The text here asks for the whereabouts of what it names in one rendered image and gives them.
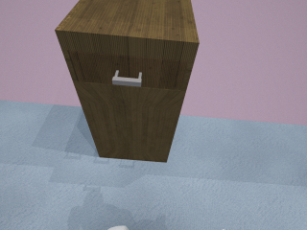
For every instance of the handle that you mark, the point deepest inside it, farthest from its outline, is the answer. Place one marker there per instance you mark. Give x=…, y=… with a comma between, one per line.
x=127, y=81

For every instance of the drawer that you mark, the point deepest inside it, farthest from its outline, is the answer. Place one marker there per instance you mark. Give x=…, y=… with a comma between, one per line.
x=156, y=72

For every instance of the cabinet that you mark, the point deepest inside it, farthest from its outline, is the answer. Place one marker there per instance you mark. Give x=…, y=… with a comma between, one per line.
x=131, y=122

